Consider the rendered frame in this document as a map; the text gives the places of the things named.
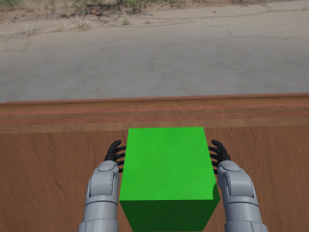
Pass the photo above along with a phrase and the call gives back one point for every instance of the right robot hand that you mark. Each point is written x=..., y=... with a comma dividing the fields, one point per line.
x=221, y=154

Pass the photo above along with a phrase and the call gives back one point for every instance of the right robot forearm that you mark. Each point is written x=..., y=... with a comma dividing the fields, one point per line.
x=239, y=197

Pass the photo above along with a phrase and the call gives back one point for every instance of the left robot forearm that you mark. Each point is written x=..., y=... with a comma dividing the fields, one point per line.
x=101, y=201

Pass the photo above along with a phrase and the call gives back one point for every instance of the carton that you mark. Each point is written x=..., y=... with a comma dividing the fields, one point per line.
x=168, y=182

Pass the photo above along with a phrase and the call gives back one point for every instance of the left robot hand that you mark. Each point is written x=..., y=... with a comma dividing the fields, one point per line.
x=113, y=150

